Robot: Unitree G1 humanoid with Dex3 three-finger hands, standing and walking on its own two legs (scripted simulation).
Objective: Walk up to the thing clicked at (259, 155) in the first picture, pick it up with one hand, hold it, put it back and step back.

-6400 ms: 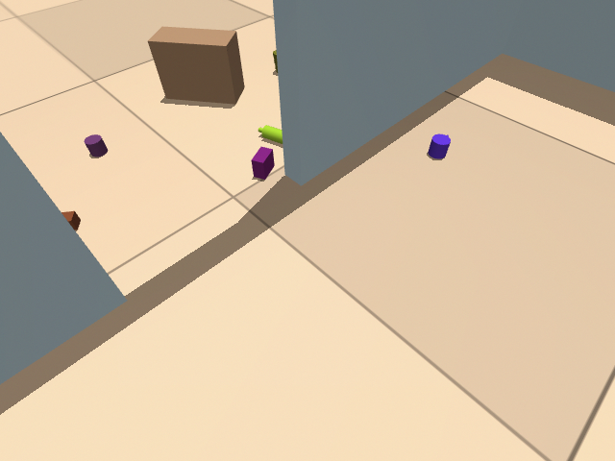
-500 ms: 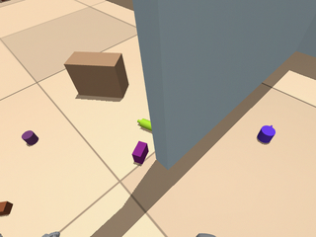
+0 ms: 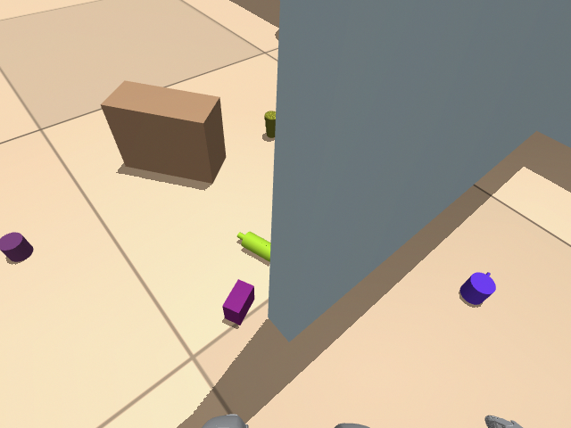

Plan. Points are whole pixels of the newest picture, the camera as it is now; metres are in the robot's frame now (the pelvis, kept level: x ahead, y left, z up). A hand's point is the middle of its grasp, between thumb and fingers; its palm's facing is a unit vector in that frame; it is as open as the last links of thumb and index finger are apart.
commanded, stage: walk up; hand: left
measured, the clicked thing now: (239, 302) +0.61 +0.15 -0.70
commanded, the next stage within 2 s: stand in 1.82 s
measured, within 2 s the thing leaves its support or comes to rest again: neither
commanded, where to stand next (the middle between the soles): +0.21 -0.02 m, yaw +0 degrees
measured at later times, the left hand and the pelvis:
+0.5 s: hand (141, 407) +0.17 +0.23 -0.11, palm faces -0.04 -0.90 -0.43, open 7.4 cm; pelvis +0.10 -0.04 +0.01, yaw -1 degrees
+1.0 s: hand (142, 393) +0.19 +0.24 -0.15, palm faces +0.01 -0.95 -0.32, open 7.4 cm; pelvis +0.12 -0.02 +0.01, yaw +1 degrees
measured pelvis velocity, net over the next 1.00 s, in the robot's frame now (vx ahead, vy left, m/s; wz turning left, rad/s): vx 0.12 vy -0.02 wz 0.01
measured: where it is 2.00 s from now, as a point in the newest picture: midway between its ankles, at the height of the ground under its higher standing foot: outside the picture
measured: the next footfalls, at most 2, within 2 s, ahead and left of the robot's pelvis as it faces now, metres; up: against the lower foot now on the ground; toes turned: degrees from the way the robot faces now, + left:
right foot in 0.34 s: +0.20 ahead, -0.16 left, +0.00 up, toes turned -2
left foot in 0.68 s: +0.19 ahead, +0.11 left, +0.00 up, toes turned +1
